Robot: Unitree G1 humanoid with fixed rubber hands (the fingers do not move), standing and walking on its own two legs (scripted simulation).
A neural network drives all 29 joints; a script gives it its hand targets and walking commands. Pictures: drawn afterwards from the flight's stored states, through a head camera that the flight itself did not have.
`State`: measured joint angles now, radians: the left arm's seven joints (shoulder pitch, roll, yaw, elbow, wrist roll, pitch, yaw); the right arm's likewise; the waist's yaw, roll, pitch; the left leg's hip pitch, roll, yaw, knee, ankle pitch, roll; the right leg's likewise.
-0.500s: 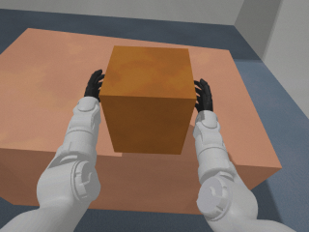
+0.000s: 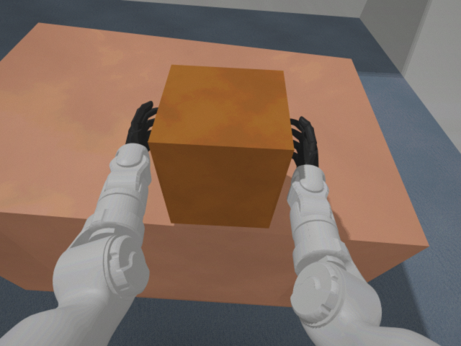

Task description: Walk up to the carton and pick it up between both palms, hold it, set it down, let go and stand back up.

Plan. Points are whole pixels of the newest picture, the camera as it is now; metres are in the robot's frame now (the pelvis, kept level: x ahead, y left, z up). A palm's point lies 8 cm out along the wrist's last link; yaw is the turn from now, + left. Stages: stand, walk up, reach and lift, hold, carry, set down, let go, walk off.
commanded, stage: set down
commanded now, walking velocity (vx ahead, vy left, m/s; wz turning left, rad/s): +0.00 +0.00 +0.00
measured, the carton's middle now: (223, 152) +0.46 +0.03 +0.04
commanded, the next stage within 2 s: none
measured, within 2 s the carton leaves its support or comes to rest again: rests again in 0.08 s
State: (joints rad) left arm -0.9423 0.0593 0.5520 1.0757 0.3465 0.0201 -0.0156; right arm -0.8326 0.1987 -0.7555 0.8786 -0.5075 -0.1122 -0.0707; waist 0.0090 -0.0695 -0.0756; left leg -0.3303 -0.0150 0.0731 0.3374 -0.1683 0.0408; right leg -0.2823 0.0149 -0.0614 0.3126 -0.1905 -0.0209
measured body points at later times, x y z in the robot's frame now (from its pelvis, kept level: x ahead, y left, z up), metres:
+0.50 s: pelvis -0.01 +0.00 +0.00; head +0.06 +0.03 +0.44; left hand +0.45 +0.18 +0.07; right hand +0.42 -0.13 +0.07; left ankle -0.01 +0.09 -0.75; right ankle -0.03 -0.10 -0.75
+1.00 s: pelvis -0.01 +0.00 +0.00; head +0.06 +0.03 +0.44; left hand +0.44 +0.18 +0.07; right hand +0.42 -0.13 +0.07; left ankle -0.01 +0.09 -0.75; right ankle -0.03 -0.10 -0.75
